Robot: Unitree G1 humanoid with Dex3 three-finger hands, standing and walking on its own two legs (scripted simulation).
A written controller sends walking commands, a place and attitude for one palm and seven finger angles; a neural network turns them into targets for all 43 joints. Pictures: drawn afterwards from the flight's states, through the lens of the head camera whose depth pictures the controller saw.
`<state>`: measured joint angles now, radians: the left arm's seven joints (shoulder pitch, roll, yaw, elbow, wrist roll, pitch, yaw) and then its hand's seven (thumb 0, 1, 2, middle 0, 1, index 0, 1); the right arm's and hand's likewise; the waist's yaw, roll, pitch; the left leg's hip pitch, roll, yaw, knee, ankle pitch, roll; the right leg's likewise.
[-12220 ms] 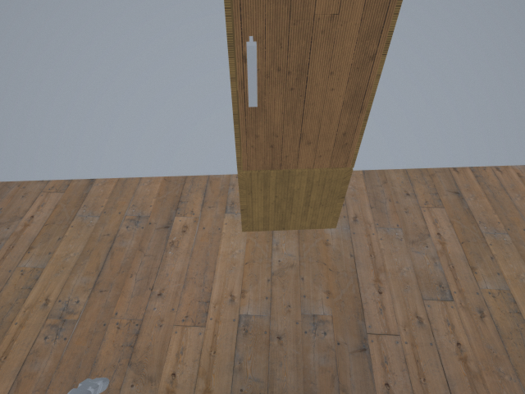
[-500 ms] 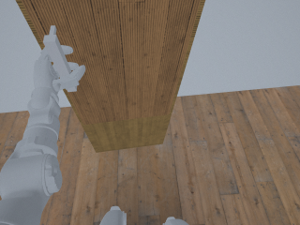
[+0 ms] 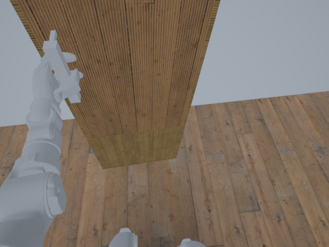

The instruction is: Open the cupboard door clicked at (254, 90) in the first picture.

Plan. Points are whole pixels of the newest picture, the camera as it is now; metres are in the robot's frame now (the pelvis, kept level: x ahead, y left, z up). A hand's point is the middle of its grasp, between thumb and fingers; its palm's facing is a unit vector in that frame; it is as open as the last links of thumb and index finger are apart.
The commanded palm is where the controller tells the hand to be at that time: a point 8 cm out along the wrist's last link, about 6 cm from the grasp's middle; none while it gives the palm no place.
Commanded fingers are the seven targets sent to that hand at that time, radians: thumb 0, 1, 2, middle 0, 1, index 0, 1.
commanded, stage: pull the door open along its arc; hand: left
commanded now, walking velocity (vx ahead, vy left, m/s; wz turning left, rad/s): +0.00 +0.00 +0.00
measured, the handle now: (65, 69) +0.53 +0.22 +0.11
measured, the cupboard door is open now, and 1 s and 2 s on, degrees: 1 40 40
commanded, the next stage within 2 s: open thumb and fingers to let go in 0.82 s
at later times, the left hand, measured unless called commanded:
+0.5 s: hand (102, 131) +0.35 +0.12 +0.11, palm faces +0.40 -0.91 +0.10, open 6.2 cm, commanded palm +0.28 +0.15 +0.10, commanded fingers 0.00 0.90 0.90 -0.40 -1.35 -0.40 -1.35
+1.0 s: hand (138, 159) +0.28 +0.04 +0.11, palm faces +0.41 -0.91 -0.01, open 6.3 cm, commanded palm +0.23 +0.08 +0.10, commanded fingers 0.00 0.55 0.75 -0.38 -1.31 -0.38 -1.31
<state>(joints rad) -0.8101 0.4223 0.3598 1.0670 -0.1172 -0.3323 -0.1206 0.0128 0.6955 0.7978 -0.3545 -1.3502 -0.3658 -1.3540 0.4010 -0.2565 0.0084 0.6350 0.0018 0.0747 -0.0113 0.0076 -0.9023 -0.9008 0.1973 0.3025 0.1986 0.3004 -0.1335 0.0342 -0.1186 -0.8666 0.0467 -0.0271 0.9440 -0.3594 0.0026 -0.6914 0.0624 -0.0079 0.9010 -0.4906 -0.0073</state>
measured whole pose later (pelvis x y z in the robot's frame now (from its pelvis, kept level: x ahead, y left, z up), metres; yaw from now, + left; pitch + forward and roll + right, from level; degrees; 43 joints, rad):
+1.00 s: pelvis +0.01 -0.04 +0.02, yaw +5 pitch +3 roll +0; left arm 0.13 -0.07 -0.27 -0.03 0.02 0.01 0.58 -0.01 0.61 0.75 -0.35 -1.33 -0.37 -1.35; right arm 0.16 -0.20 0.03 0.58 -0.06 0.09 0.01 0.01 -0.90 -0.90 0.20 0.30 0.20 0.30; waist -0.02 0.06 -0.10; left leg -0.54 0.01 -0.09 0.83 -0.34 -0.04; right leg -0.36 0.04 -0.08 0.83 -0.52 -0.06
